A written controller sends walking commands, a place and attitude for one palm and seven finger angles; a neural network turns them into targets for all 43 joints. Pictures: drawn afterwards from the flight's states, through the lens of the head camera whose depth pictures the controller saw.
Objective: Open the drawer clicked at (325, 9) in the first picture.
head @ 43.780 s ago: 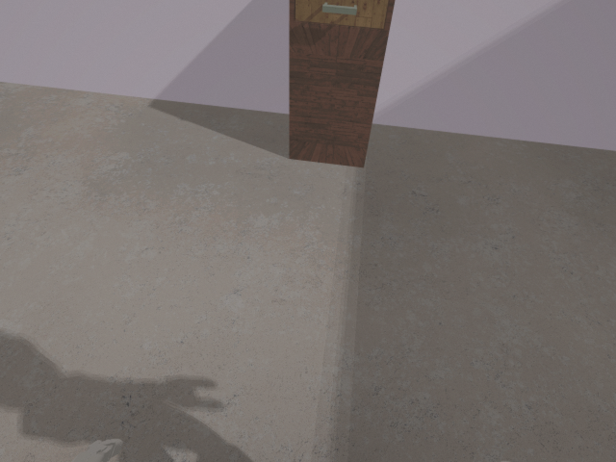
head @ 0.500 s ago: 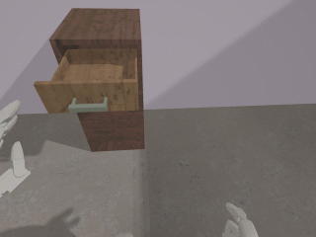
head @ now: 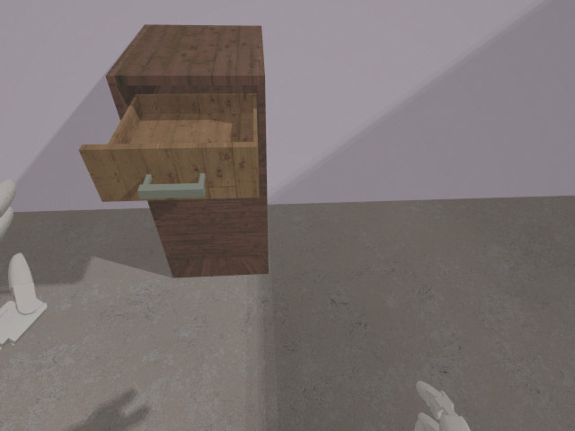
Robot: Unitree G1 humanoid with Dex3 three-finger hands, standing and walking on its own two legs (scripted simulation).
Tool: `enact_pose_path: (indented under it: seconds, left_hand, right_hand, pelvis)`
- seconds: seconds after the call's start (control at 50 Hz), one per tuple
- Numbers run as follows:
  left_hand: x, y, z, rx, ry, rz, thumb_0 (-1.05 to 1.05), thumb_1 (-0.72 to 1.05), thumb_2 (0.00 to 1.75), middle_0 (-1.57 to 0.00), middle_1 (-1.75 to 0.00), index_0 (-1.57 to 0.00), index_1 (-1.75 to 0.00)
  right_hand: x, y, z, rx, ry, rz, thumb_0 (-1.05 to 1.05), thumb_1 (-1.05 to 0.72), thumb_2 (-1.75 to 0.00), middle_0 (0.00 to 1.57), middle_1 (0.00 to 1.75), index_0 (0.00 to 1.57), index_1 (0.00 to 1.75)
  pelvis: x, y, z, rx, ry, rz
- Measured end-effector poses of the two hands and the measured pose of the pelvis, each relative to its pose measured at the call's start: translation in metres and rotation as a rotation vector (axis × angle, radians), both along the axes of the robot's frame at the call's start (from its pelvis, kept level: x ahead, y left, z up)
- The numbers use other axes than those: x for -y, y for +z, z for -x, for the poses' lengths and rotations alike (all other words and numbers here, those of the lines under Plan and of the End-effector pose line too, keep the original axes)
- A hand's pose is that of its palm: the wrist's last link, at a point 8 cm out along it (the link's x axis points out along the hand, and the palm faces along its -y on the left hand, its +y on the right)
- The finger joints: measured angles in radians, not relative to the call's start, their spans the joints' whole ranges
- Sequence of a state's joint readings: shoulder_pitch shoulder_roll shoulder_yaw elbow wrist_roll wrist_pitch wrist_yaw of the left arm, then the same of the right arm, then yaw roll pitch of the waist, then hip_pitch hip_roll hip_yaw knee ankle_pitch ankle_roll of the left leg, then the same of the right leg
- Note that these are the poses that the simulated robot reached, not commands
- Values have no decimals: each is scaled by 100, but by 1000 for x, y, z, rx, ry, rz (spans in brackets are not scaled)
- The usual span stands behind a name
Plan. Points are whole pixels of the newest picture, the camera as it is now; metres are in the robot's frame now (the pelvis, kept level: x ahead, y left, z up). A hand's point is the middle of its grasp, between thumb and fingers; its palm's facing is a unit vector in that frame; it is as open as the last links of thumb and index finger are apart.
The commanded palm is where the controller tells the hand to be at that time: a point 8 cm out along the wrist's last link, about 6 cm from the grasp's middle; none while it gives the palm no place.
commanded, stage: let the arm hang, fingers relaxed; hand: left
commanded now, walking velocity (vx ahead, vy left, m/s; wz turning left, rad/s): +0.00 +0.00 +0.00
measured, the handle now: (173, 184) +0.59 +0.27 +0.01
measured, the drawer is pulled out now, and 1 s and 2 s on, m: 0.30 0.30 0.30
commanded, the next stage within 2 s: look to check the result in 1.12 s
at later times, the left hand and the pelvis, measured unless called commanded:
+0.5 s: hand out of the picture -0.05 +0.21 -0.16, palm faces +0.10 -0.97 -0.21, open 7.2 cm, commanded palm none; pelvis +0.00 +0.01 +0.01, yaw +4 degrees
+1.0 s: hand out of the picture +0.09 +0.24 -0.14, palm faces +0.02 -0.96 -0.28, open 7.4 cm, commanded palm none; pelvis +0.02 +0.03 +0.02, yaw +2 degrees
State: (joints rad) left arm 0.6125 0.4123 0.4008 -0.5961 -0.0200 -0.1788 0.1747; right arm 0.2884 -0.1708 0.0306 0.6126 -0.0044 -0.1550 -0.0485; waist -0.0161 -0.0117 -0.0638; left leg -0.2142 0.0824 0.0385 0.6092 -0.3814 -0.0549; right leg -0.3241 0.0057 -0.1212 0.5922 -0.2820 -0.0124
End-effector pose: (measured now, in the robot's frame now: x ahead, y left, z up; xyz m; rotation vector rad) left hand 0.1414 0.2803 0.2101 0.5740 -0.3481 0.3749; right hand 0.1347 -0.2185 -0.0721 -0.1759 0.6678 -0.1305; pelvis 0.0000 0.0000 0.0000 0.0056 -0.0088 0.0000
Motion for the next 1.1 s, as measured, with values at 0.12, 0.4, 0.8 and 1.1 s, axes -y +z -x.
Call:
enact_pose_path:
  seconds: [0.12,0.4,0.8,1.1]
  left_hand:
    - [-4,-120,-22,-471,45,203,0,90,90,-20,-30,-20,-30]
    - [37,-352,164,-1572,267,709,0,97,90,-20,-30,-20,-30]
    - [-8,-319,121,-1547,340,571,0,91,90,-20,-30,-20,-30]
    - [-5,-317,58,-1477,241,549,0,91,90,-20,-30,-20,-30]
  right_hand:
    - [0,-31,-4,-183,91,-45,1,-90,-90,20,30,20,30]
    - [20,-37,109,-640,7,86,0,-90,-90,20,30,20,30]
    - [-12,-56,92,-645,-17,-32,0,-90,-90,20,30,20,30]
    - [5,-47,84,-655,-64,17,0,-90,-90,20,30,20,30]
  pelvis:
    - [0,0,7,1,64,-12]
    - [-6,6,9,15,73,20]
    - [-24,20,-7,31,39,6]
    - [-29,22,-20,26,30,1]
